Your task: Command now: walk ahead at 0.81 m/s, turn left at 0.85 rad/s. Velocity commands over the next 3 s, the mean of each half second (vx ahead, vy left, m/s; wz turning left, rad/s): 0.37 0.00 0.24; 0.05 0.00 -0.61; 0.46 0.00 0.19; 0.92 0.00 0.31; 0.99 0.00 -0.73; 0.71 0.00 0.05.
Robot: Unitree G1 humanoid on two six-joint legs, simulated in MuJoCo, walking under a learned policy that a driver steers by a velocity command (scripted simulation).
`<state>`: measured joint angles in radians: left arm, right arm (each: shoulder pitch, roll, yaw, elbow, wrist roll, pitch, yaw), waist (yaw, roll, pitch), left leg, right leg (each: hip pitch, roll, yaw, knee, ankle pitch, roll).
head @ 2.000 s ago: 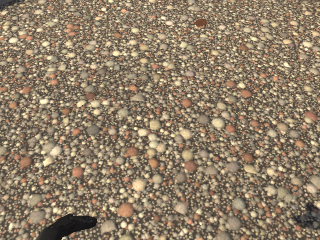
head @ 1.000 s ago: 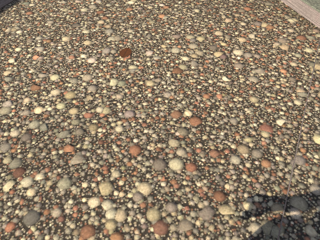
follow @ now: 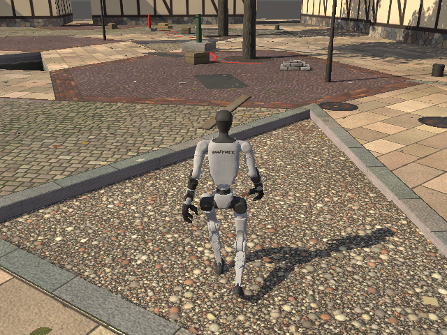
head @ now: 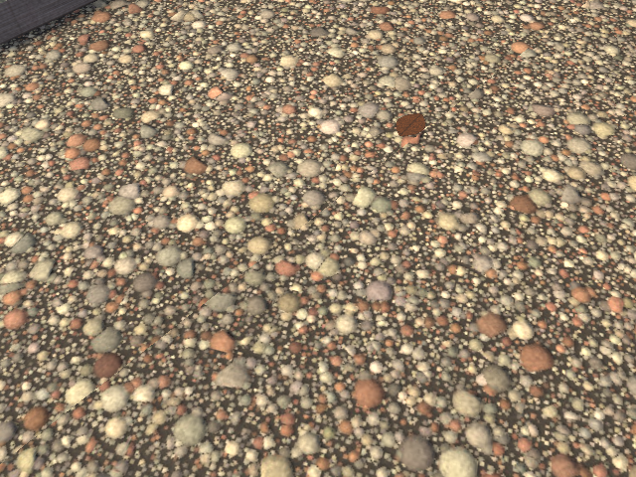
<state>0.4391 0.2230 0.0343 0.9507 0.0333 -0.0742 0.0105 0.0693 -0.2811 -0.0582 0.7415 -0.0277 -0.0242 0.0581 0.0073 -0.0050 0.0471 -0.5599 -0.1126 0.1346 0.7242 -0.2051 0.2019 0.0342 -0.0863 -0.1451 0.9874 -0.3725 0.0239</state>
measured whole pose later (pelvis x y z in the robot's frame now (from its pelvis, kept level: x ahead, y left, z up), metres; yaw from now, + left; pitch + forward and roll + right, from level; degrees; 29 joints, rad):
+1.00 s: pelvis +0.42 +0.08 +0.05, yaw -15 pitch +0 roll -1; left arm 0.23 0.37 0.09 0.63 -0.02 0.05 0.04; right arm 0.14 -0.26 -0.05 0.69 -0.01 -0.01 -0.02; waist -0.01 -0.04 0.04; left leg -0.27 -0.04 -0.09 0.45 -0.18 0.03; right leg -0.53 0.14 0.20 1.19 -0.44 0.08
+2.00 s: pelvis +0.92 +0.11 +0.03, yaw +2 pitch +0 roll +1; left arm 0.21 0.27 0.02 0.79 0.00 -0.03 -0.06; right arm 0.42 -0.28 -0.04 0.85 -0.01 -0.11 0.03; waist -0.02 -0.03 0.02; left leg 0.12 -0.16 0.12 0.18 -0.31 0.13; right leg -0.79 -0.11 0.02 0.87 0.07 -0.08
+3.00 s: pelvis +1.84 +0.00 -0.01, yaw -16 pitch +2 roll +1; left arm -0.09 0.24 -0.01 0.65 0.04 -0.10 -0.01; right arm 0.49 -0.27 -0.05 0.89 0.04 -0.06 -0.02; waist -0.11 -0.01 0.06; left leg -0.19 -0.07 -0.14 0.93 -0.57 -0.03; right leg -0.53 0.02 0.04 0.54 -0.04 -0.02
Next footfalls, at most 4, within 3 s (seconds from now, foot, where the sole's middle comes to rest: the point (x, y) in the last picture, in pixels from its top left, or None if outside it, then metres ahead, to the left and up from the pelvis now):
0.36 right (352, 441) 0.51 -0.03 -0.73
0.82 left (260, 438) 0.52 0.16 -0.73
1.26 right None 0.39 -0.05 -0.73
1.68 left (279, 304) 0.83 0.14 -0.73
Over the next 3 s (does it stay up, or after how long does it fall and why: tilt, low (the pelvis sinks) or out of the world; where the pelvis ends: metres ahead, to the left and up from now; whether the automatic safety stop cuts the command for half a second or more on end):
stays up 1.84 0.00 -0.01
